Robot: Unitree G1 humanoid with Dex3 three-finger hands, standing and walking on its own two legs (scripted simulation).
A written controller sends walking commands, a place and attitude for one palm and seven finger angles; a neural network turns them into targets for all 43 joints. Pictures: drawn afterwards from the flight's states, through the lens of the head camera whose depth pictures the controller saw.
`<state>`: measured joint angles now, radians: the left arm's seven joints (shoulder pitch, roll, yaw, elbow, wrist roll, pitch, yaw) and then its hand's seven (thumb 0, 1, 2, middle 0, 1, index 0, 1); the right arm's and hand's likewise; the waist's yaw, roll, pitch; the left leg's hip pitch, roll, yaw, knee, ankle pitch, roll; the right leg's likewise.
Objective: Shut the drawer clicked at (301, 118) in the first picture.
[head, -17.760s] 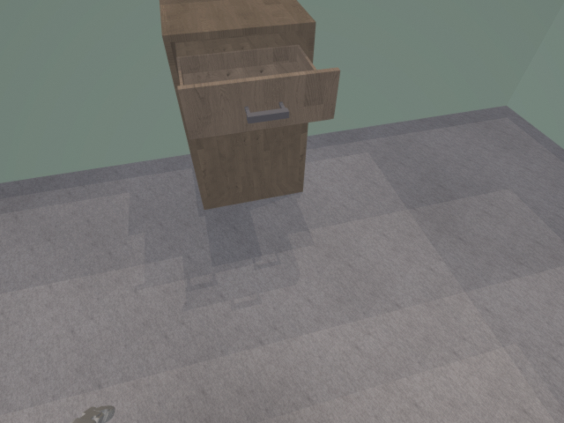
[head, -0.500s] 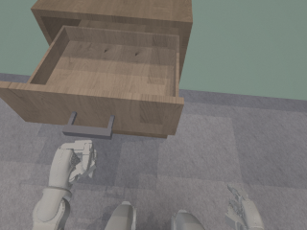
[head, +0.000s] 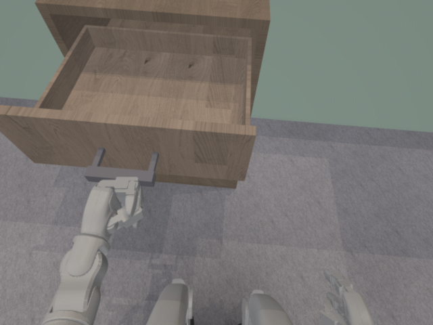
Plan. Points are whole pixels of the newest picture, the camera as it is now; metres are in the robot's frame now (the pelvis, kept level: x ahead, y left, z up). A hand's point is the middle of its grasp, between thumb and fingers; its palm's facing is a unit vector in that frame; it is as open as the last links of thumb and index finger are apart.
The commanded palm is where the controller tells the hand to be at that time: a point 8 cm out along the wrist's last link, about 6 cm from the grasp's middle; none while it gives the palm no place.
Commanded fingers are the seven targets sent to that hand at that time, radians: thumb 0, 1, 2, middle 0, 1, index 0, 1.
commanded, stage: push the drawer shut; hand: left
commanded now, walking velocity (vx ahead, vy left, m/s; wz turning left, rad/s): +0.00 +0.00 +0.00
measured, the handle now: (124, 166) +0.39 +0.18 +0.04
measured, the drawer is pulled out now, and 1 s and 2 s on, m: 0.29 0.16 0.05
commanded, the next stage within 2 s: none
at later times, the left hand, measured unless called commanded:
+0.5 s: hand (145, 180) +0.37 +0.14 +0.03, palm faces -0.10 -0.99 -0.07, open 3.4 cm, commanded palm +0.38 +0.20 +0.04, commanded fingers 0.00 0.90 0.90 -1.40 -1.60 -1.40 -1.60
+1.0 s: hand (153, 147) +0.44 +0.14 +0.03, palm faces -0.07 -1.00 -0.06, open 3.5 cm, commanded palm +0.43 +0.19 +0.04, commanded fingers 0.00 0.90 0.90 -1.40 -1.60 -1.40 -1.60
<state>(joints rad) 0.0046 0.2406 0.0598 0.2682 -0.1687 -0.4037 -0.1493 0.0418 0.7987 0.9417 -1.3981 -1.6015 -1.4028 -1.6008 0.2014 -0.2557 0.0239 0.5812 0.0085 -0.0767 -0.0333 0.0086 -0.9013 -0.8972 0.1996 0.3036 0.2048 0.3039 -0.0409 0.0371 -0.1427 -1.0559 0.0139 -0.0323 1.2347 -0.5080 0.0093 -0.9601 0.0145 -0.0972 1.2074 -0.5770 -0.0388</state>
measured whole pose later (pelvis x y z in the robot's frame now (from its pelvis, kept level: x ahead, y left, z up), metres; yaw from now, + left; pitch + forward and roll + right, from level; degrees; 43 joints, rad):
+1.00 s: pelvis -0.01 +0.01 +0.00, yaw -2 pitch +22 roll -3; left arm -0.58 0.29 0.20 0.86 -0.10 -0.45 -0.11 0.09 0.77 0.91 -1.40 -1.60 -1.40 -1.60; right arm 0.29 -0.25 0.03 0.65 -0.01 -0.01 -0.01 0.01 -0.90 -0.90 0.20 0.30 0.21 0.30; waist -0.12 0.04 -0.14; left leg -1.13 0.02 0.00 1.23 -0.48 0.03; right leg -1.04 0.02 -0.06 1.20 -0.54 -0.02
